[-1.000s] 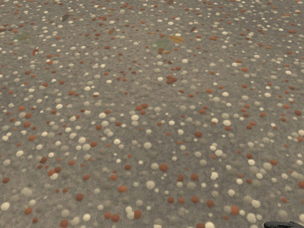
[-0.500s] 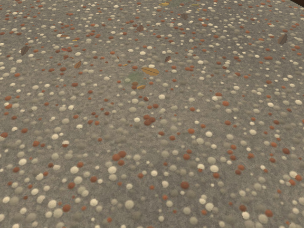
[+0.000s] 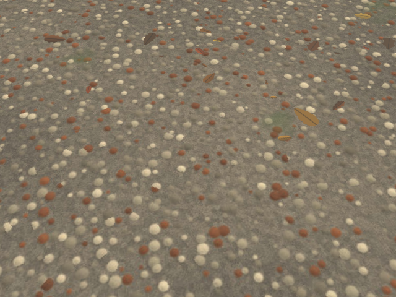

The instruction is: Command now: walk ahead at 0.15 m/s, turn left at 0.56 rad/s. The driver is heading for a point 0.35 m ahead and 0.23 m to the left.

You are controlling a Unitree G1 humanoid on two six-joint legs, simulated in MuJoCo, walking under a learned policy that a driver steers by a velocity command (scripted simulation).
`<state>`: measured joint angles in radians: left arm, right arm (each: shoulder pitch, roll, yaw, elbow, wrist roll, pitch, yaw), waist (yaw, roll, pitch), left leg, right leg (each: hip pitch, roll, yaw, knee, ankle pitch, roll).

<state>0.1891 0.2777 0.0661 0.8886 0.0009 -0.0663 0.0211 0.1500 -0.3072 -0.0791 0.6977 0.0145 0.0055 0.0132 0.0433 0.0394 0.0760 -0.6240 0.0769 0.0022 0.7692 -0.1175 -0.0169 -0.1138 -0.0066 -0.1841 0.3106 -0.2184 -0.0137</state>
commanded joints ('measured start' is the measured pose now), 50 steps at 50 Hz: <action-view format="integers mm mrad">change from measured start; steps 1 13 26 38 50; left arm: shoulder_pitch -81 -67 -65 -54 -47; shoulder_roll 180 151 125 151 87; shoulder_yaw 39 27 22 30 24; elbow -72 -118 -148 -200 -198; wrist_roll -21 8 -9 14 1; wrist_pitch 1 56 36 67 59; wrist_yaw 8 10 -9 26 -21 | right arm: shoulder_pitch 25 -7 3 0 267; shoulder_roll -52 -153 -163 -97 -196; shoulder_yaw -14 -40 -50 -37 -78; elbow -79 -153 -171 -176 -115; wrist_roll -6 -19 -6 13 27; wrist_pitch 4 0 34 52 47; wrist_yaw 23 -22 -44 -27 -12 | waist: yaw -41 -24 -50 -11 -112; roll -129 51 128 -199 94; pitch -118 -201 -189 -89 -172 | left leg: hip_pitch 137 402 384 -51 732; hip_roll -5 113 50 -97 74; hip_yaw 14 -352 -505 -57 -216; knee -89 -454 -423 319 -402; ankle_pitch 33 190 -59 -251 -197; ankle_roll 28 272 218 -83 148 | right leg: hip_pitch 35 -436 -246 54 -420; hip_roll -274 -26 42 -242 -151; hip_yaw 59 255 278 317 29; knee -6 805 282 7 528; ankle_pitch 578 -206 -110 318 -306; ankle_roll -144 61 56 -191 -1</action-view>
